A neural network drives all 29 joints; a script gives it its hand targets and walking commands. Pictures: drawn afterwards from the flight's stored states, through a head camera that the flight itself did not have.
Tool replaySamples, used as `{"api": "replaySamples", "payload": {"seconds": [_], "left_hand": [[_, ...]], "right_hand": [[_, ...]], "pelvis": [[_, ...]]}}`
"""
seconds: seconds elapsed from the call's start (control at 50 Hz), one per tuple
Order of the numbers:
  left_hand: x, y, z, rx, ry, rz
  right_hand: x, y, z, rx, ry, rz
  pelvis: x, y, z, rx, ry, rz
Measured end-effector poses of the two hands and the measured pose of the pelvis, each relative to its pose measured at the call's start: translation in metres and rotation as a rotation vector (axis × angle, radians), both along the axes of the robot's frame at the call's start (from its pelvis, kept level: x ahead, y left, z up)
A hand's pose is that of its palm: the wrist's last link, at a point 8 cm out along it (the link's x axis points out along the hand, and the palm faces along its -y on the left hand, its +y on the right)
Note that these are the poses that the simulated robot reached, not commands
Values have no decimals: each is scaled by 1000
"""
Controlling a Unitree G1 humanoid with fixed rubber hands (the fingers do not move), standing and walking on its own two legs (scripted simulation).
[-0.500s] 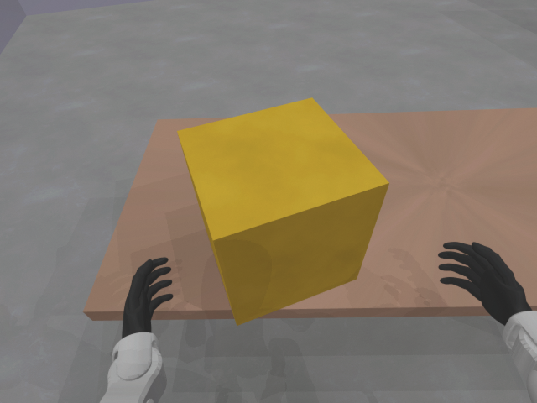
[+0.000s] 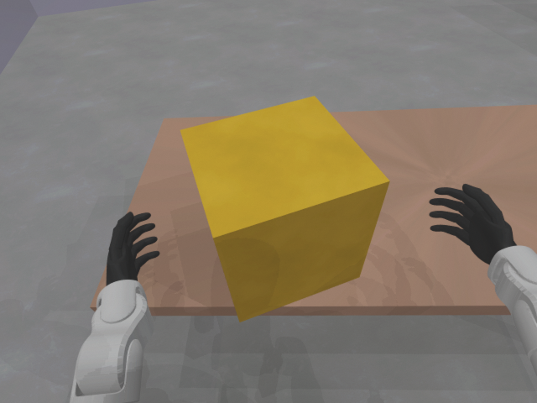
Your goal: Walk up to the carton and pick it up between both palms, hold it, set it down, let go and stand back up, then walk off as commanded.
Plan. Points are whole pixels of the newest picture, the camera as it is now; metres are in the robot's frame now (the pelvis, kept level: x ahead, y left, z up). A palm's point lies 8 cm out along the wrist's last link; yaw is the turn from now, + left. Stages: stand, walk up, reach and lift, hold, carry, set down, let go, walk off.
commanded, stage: reach and lift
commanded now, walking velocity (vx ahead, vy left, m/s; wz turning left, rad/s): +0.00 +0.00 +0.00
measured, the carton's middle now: (276, 209) +0.42 +0.05 +0.02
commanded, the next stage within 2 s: none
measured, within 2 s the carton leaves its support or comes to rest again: neither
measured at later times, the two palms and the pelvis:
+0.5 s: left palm (111, 230) +0.27 +0.25 +0.15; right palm (464, 171) +0.40 -0.22 +0.14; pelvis +0.00 +0.00 +0.00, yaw +0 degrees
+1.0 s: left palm (113, 185) +0.32 +0.25 +0.18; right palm (450, 118) +0.46 -0.20 +0.19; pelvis +0.01 +0.00 +0.00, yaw +0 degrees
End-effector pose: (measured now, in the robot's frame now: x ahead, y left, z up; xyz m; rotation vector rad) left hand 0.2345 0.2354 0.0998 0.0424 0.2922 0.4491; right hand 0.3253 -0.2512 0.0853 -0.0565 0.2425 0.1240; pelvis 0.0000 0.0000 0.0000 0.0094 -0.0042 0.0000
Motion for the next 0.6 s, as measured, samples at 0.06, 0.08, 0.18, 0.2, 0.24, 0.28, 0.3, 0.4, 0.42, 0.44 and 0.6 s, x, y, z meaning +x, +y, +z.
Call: {"api": "replaySamples", "payload": {"seconds": [0.06, 0.08, 0.18, 0.2, 0.24, 0.28, 0.3, 0.4, 0.42, 0.44, 0.6], "left_hand": [[2, 1, 5, -5, 14, 9], [3, 1, 7, -10, 17, 10], [9, 2, 20, -26, 3, 17], [10, 3, 22, -28, 1, 19], [13, 4, 28, -37, -10, 22], [17, 4, 33, -41, -20, 22], [19, 4, 36, -42, -22, 20], [28, 5, 46, -51, -33, 13], [30, 7, 47, -52, -33, 17], [31, 8, 48, -53, -32, 21], [44, 15, 56, -67, -38, 34]], "right_hand": [[10, 3, 10, 12, -5, 3], [13, 3, 13, 17, -5, 3], [28, 11, 27, 27, -8, 17], [31, 13, 28, 27, -3, 19], [37, 15, 31, 30, 5, 19], [42, 18, 35, 31, 5, 24], [45, 20, 38, 32, 3, 27], [60, 27, 49, 31, 1, 33], [62, 29, 51, 31, -2, 35], [65, 30, 54, 32, -7, 37], [88, 39, 67, 35, -6, 37]], "pelvis": [[-3, -1, 0, 2, -4, 0], [-4, -2, 0, 2, -5, 0], [-7, -3, 0, 3, -10, -1], [-8, -3, 0, 3, -10, -1], [-8, -3, 0, 3, -10, -1], [-8, -3, 0, 3, -10, -1], [-8, -3, 0, 3, -10, -1], [-6, -2, 0, 1, -6, -1], [-6, -2, 0, 1, -5, -1], [-5, -2, 0, 1, -4, -1], [-3, 1, 1, -2, 3, -1]]}}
